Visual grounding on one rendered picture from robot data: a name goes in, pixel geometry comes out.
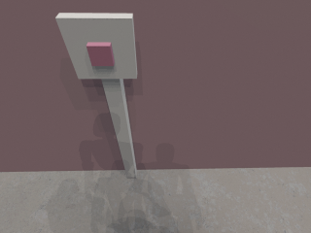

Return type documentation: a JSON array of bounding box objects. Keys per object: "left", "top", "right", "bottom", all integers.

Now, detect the button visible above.
[{"left": 86, "top": 42, "right": 115, "bottom": 66}]

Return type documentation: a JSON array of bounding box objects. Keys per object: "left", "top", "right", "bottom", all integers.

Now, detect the panel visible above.
[{"left": 55, "top": 13, "right": 138, "bottom": 179}]

